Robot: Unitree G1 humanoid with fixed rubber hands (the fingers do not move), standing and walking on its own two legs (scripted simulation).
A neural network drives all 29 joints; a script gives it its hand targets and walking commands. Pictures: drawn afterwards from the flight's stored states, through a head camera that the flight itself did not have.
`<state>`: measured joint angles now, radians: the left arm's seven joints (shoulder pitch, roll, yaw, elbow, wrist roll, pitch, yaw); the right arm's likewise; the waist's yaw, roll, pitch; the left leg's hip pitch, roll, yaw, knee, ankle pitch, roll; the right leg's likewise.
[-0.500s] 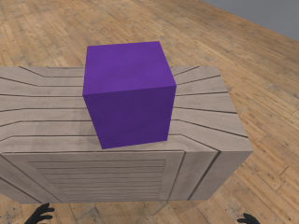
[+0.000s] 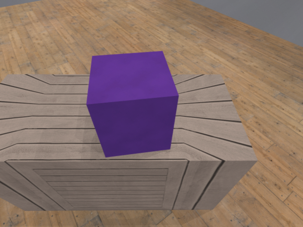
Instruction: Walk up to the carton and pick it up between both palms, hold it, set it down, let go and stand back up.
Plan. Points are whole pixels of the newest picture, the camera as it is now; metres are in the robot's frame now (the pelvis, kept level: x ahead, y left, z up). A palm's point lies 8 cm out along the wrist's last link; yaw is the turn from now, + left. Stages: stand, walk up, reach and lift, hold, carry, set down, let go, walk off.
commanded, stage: walk up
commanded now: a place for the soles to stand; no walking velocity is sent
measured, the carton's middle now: (133, 105) +0.52 +0.07 +0.00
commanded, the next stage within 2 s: reach and lift in 1.68 s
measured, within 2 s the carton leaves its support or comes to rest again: neither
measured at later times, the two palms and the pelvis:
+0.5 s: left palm out of the picture +0.11 +0.39 -0.11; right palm (227, 226) +0.17 -0.21 -0.12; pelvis +0.05 +0.07 -0.01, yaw +2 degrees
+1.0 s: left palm out of the picture +0.15 +0.38 -0.11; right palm (232, 223) +0.17 -0.22 -0.11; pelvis +0.08 +0.08 +0.00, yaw +1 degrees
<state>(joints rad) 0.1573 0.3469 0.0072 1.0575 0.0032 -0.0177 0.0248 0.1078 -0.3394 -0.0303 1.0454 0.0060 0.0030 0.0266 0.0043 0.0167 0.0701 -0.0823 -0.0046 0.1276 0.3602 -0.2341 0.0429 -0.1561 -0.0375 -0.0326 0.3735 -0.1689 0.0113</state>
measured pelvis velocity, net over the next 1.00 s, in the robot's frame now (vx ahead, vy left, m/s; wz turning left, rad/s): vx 0.08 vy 0.08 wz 0.01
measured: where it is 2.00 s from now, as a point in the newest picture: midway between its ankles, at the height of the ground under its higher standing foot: outside the picture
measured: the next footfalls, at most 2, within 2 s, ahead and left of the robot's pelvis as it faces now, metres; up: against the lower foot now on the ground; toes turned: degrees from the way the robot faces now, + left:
left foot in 0.28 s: +0.12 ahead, +0.21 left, +0.00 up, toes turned +3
